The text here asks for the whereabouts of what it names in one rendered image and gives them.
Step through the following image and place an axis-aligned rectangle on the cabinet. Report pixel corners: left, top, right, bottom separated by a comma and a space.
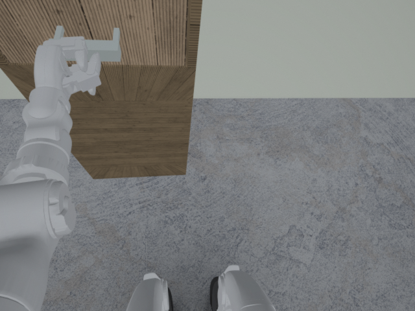
0, 0, 202, 179

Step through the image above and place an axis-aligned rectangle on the right robot shin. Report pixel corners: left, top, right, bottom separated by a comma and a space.
217, 265, 239, 311

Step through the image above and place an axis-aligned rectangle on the drawer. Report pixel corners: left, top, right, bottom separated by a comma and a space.
0, 0, 189, 65

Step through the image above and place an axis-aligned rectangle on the robot left upper arm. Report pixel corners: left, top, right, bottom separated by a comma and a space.
0, 179, 76, 311

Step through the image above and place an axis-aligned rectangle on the robot left hand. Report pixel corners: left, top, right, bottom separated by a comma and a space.
34, 36, 101, 100

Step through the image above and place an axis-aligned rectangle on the right robot thigh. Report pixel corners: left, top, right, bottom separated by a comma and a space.
218, 270, 276, 311

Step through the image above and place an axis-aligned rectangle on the handle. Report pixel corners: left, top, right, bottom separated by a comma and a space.
49, 26, 121, 62

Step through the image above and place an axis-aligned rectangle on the robot left forearm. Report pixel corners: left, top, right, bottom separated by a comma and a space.
0, 87, 73, 187

